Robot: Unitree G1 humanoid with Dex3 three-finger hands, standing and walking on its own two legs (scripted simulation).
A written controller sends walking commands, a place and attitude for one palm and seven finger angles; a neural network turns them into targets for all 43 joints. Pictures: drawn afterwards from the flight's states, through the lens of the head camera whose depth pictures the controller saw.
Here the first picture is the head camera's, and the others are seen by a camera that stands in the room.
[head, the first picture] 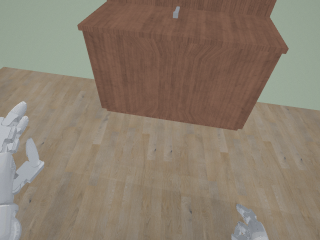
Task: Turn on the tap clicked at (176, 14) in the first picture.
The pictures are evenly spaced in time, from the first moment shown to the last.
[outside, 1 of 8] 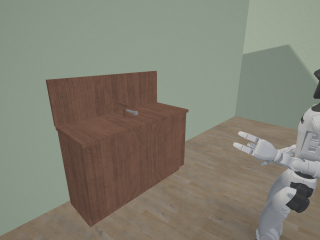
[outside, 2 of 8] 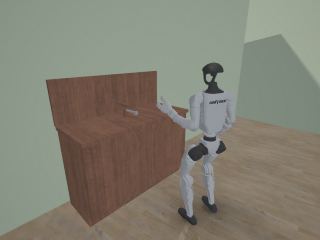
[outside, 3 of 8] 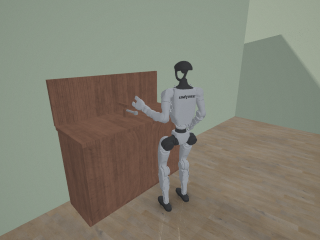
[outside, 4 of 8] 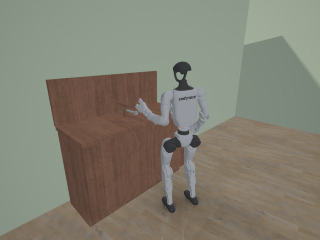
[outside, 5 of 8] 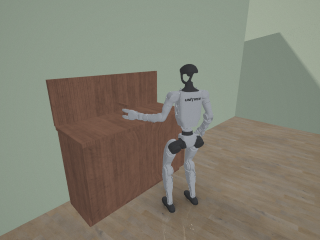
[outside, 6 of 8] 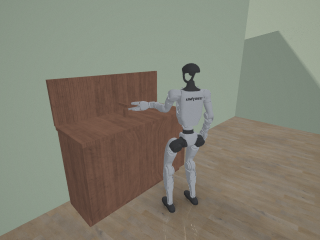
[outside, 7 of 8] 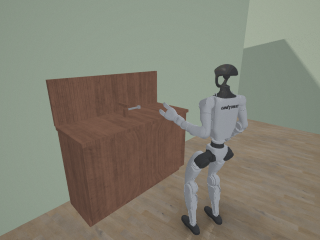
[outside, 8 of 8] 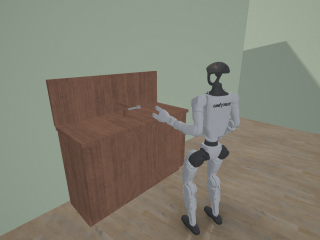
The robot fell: no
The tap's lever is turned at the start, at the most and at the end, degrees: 0 86 86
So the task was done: yes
